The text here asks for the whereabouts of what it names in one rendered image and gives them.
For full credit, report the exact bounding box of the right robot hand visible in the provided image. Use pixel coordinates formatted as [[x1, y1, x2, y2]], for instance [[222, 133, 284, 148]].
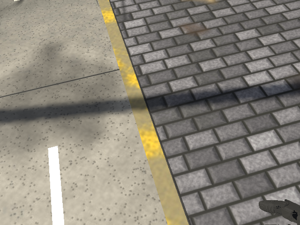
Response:
[[259, 199, 300, 225]]

